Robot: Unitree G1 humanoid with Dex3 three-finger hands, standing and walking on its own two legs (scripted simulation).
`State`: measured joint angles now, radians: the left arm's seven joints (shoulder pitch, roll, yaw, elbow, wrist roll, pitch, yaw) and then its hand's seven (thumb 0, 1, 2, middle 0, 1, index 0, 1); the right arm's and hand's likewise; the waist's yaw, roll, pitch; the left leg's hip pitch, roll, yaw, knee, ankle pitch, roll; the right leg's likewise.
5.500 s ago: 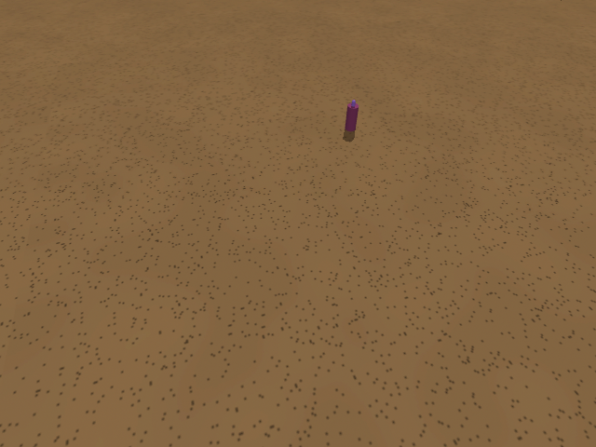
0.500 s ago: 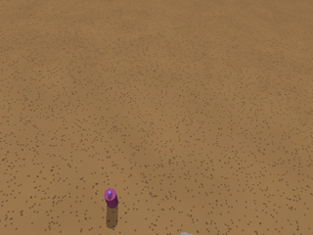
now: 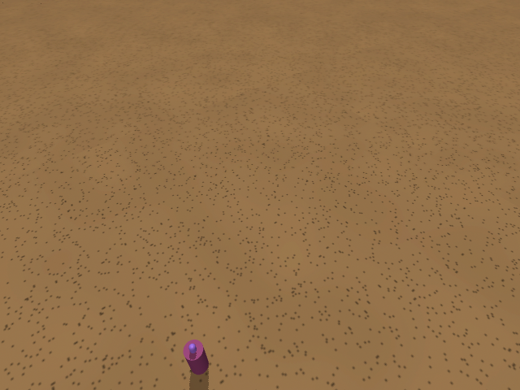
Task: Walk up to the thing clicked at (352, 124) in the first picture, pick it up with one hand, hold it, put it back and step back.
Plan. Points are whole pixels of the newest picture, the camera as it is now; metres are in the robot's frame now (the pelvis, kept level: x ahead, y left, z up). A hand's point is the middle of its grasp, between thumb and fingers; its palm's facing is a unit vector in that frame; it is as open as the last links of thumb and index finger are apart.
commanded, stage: walk up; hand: left
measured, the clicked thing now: (195, 355) +0.42 +0.23 -0.68
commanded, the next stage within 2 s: stand in 0.76 s
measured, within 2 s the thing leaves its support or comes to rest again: neither
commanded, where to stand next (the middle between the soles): +0.09 +0.00 m, yaw +1 degrees
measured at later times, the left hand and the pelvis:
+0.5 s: hand out of the picture +0.09 +0.25 -0.15, palm faces -0.01 -0.94 -0.33, open 7.4 cm; pelvis +0.02 +0.00 +0.01, yaw +0 degrees
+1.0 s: hand out of the picture +0.10 +0.25 -0.15, palm faces -0.02 -0.94 -0.33, open 7.4 cm; pelvis +0.03 +0.00 +0.01, yaw +1 degrees
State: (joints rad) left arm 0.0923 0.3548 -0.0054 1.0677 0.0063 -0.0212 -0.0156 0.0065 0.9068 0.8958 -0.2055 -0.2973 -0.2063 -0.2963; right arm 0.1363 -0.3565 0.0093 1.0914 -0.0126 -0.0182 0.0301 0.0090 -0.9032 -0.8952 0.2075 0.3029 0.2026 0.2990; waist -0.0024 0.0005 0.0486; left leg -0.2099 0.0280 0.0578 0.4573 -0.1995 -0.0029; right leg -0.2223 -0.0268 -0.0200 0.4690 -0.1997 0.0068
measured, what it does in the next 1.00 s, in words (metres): stands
